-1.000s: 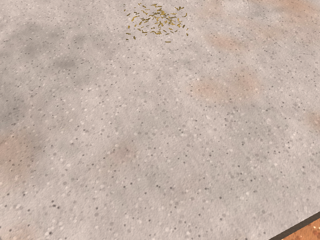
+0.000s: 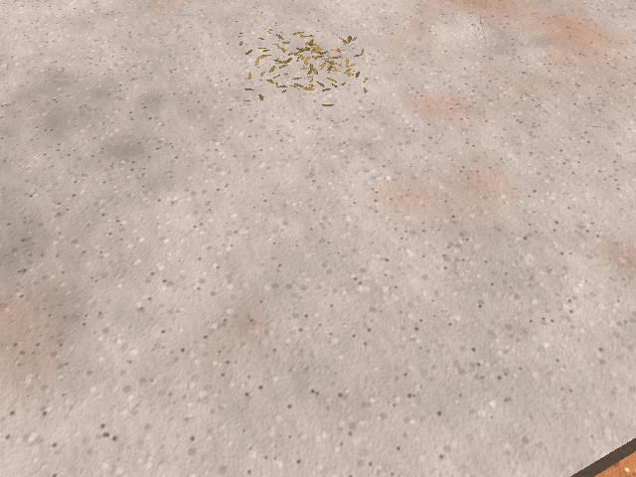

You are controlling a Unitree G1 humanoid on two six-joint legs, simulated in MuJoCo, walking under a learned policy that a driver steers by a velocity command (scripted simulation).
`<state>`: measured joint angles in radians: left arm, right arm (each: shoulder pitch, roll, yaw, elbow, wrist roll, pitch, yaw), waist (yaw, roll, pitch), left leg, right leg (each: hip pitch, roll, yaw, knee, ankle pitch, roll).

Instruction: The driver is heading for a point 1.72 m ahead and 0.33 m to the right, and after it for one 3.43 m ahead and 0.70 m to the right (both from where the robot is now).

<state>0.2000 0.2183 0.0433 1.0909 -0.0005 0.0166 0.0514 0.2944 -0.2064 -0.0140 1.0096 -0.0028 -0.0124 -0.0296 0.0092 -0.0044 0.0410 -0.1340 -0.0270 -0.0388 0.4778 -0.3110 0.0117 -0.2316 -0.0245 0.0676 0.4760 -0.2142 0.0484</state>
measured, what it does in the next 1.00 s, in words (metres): walks ahead: left foot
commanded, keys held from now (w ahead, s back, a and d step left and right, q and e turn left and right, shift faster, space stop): no key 0.20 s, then w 0.70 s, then w+e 0.10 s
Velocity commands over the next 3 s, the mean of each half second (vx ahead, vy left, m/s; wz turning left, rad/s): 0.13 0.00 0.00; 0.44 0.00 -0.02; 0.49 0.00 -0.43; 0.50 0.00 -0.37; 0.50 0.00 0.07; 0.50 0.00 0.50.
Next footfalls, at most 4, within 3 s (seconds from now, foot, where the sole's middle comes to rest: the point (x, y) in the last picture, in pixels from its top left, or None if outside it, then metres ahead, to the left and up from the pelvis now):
0.92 left None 0.44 0.10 -0.77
1.48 right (404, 387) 0.72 -0.16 -0.77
1.98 left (363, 267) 1.08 -0.08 -0.77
2.50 right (480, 226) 1.23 -0.42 -0.77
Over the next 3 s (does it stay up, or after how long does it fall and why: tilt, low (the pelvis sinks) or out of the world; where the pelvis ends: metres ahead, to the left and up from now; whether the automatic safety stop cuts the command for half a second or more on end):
stays up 1.38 -0.29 -0.02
